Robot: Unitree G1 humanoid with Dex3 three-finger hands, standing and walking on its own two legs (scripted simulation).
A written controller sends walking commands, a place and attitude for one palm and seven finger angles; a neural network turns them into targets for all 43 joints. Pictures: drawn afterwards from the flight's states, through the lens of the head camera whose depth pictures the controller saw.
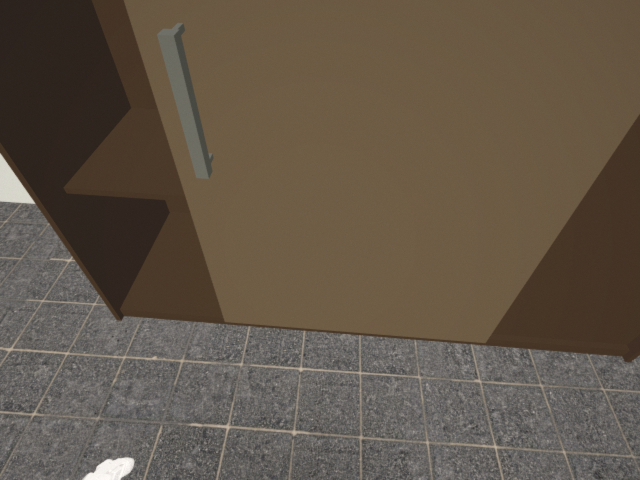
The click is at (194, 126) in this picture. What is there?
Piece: wardrobe's sliding door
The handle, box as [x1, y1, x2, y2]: [157, 23, 212, 178]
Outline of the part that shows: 177,23 171,29 162,29 157,34 196,177 208,178 211,173 210,163 212,159 212,153 207,152 180,35 184,31 183,23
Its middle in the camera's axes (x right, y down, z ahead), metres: -0.24 -0.25 +0.72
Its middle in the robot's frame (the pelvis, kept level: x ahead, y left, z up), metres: +0.70 +0.29 +0.11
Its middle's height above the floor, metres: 0.88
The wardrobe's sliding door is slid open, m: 0.39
